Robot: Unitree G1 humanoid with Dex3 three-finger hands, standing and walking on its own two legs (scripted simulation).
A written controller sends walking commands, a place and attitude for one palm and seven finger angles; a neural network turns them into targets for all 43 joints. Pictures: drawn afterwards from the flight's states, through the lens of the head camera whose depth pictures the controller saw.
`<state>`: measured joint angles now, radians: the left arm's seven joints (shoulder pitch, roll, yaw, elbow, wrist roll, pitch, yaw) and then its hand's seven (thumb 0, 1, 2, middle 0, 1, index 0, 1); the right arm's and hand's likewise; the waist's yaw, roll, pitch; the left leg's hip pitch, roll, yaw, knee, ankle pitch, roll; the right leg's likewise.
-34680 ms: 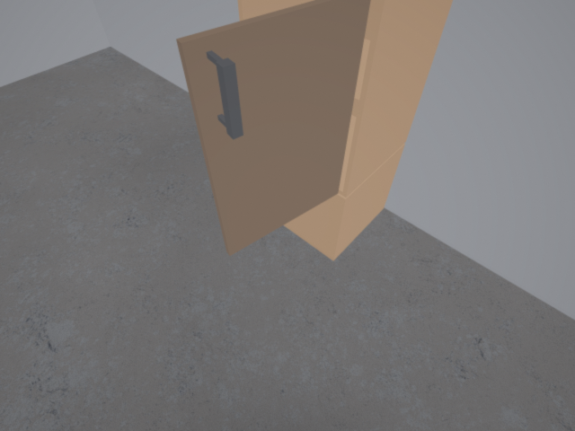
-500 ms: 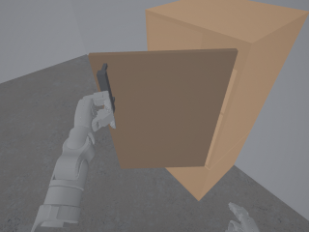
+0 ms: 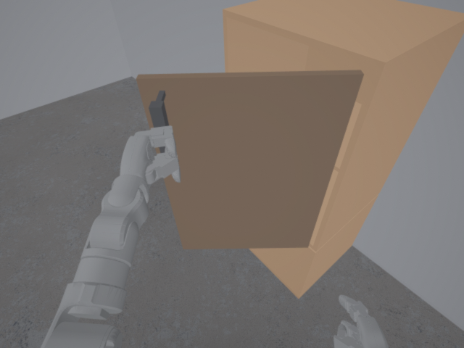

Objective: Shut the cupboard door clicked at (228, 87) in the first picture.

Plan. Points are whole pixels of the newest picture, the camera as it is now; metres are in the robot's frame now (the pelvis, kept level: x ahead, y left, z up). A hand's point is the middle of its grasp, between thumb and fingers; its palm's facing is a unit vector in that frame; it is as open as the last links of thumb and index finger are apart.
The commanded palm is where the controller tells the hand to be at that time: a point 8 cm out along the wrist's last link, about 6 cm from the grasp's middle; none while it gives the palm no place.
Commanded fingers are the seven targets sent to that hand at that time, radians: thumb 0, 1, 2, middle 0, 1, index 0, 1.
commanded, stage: push the door shut along its arc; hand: left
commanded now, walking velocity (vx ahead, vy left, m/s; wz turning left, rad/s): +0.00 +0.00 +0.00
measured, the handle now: (165, 129) +0.47 +0.16 +0.16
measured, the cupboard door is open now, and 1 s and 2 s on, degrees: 50 37 24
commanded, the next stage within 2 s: pull the fist back off the door in 1.66 s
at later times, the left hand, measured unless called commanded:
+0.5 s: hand (183, 137) +0.44 +0.12 +0.16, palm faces -0.10 -0.99 -0.04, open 3.1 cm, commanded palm +0.43 +0.16 +0.16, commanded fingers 0.00 0.90 0.90 -1.30 -1.50 -1.30 -1.50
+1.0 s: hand (207, 118) +0.50 +0.08 +0.16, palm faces -0.25 -0.97 +0.00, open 3.1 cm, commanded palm +0.50 +0.14 +0.16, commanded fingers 0.00 0.90 0.90 -1.30 -1.50 -1.30 -1.50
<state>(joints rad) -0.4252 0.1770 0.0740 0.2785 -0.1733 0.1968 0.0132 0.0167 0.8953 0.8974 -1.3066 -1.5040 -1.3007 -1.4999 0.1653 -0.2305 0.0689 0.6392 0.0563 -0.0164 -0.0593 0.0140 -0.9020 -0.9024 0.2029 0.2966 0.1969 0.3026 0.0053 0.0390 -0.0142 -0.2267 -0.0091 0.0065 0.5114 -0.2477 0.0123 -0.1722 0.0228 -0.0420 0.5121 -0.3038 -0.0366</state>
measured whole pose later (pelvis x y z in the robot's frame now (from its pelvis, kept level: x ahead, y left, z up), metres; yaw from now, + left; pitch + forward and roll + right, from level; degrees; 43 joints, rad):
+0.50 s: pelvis -0.01 +0.01 +0.00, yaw +1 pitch +2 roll +0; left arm -0.80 0.25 0.10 0.80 -0.18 0.00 -0.12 0.02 0.90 0.90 -1.32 -1.50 -1.32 -1.50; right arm 0.29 -0.27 0.03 0.70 0.06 -0.06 -0.05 0.01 -0.90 -0.90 0.20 0.30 0.20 0.30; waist -0.05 0.03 -0.02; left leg -0.35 -0.02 0.00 0.56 -0.25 0.03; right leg -0.29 0.01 -0.05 0.55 -0.30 -0.02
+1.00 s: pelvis +0.00 +0.01 -0.01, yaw -1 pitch +9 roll +0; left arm -1.07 0.35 0.21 1.19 -0.15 -0.17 -0.25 0.02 0.90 0.90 -1.30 -1.50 -1.30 -1.50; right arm 0.39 -0.29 0.02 0.74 0.03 -0.12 -0.03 0.01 -0.90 -0.90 0.20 0.30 0.20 0.30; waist -0.15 0.03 -0.04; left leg -0.51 -0.01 0.03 0.63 -0.28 0.03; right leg -0.46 0.02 -0.02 0.63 -0.33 -0.02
